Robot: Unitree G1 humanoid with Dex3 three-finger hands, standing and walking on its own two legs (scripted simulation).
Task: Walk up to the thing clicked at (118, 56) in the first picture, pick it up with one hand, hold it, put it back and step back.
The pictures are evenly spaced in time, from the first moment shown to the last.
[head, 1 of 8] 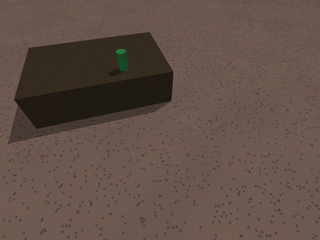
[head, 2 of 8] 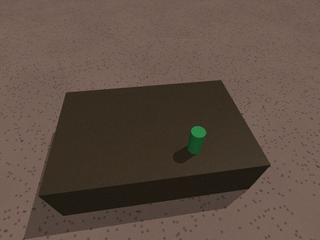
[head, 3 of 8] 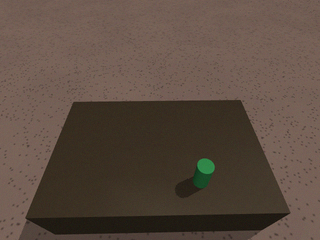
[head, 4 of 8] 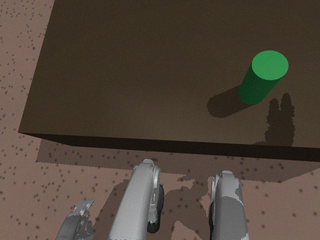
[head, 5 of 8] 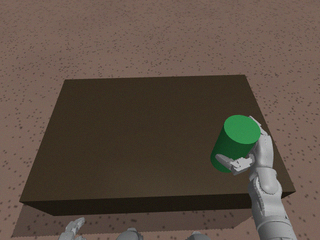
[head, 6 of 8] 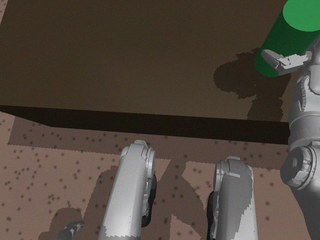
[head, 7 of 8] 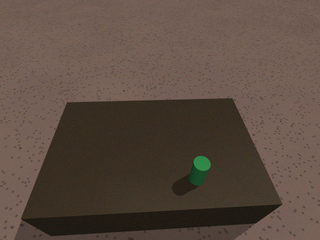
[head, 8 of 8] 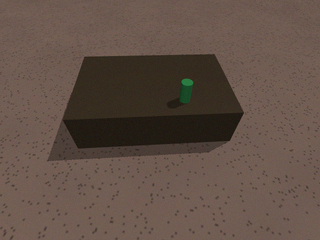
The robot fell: no
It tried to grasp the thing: yes
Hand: right
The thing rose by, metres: 0.38
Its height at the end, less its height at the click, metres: +0.00
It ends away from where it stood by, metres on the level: 0.01
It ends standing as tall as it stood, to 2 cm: yes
